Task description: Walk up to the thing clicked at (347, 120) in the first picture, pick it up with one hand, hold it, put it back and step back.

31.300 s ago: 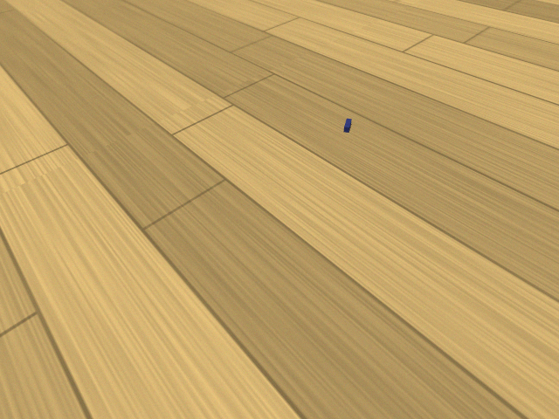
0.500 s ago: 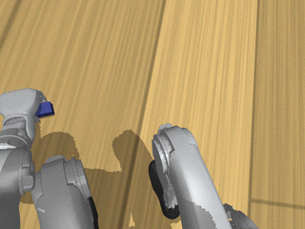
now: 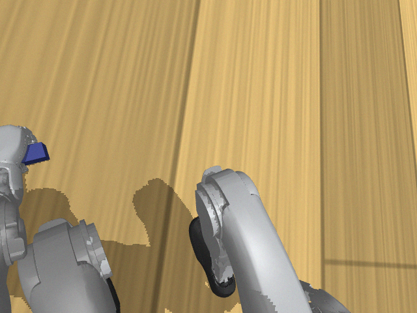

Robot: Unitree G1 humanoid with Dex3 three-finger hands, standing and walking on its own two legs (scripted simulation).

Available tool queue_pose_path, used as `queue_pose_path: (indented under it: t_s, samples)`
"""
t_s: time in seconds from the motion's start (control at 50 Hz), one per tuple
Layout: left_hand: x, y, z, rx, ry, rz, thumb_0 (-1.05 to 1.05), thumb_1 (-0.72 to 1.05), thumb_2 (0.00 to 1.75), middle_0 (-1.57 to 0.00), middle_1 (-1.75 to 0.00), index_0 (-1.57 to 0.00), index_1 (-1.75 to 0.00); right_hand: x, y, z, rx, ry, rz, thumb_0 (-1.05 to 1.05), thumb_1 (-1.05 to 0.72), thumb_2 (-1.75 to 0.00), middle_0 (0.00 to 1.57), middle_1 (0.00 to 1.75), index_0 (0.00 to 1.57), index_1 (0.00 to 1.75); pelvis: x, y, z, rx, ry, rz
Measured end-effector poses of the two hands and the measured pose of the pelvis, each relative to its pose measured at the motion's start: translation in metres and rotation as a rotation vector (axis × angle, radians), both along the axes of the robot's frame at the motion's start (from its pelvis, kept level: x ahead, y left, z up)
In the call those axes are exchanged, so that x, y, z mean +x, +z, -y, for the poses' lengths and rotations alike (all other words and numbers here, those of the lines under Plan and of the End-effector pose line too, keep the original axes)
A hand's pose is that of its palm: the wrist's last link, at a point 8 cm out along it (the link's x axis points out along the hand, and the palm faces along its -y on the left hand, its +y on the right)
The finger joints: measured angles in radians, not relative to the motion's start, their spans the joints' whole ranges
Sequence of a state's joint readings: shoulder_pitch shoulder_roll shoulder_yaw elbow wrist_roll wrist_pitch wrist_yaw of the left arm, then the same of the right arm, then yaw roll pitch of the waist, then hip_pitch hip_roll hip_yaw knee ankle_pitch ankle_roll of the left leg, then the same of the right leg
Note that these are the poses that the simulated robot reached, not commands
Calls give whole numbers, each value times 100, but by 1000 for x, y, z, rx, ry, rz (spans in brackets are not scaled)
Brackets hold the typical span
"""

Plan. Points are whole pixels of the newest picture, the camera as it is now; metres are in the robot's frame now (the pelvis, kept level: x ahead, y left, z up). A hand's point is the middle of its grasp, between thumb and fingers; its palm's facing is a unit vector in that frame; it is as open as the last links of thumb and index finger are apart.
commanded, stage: rest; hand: left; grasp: from above
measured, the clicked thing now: (18, 157) +0.45 +0.25 -0.27
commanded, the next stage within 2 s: open in 0.60 s
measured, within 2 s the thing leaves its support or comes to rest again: rests again in 0.16 s
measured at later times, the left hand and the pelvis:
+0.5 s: hand (12, 166) +0.43 +0.25 -0.24, palm faces -0.47 -0.12 -0.88, open 6.3 cm; pelvis +0.00 +0.00 +0.00, yaw -1 degrees
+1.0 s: hand (14, 166) +0.43 +0.25 -0.25, palm faces -0.45 -0.11 -0.88, open 7.9 cm; pelvis -0.01 +0.00 +0.01, yaw -2 degrees
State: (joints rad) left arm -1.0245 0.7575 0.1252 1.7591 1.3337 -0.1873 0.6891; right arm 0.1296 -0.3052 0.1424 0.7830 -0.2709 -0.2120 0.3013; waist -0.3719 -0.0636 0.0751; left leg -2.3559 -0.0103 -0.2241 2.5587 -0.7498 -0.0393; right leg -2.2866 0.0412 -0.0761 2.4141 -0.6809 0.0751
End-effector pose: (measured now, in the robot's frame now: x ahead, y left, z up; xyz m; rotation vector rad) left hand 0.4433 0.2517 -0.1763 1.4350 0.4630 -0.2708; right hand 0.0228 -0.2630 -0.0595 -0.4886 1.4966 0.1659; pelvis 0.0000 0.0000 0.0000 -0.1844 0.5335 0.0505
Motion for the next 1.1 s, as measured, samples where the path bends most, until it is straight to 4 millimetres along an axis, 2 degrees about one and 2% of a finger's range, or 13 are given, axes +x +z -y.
queue_pose_path:
  t_s: [0.26, 0.74, 0.88, 1.1]
  samples:
    - [-3, -10, -3, 6, 23, -21, 1, 55, 1, -107, -6, -110, -2, -12, 3, -8, 36, 8, -27, 0, -92, -90, 20, 29, 20, 30, -2, -1, -2, -14, -8, 11]
    - [-6, -11, -1, 29, -24, -5, 0, 56, 1, -107, -7, -108, -4, -4, 11, -12, 64, 110, 1, 0, -91, -90, 20, 29, 20, 30, -7, 2, -3, -32, -17, 45]
    - [-5, -12, 0, 36, -7, -1, 0, 49, 11, -102, -18, -100, -14, 0, 16, -11, 67, 126, 18, 0, -91, -90, 20, 29, 20, 30, -8, 5, -3, -35, -20, 47]
    - [-5, -13, -1, 24, 4, -21, 0, 22, 36, -87, -43, -75, -36, -3, 22, -10, 62, 131, 16, 0, -91, -90, 20, 30, 20, 30, -9, 7, -3, -39, -17, 55]
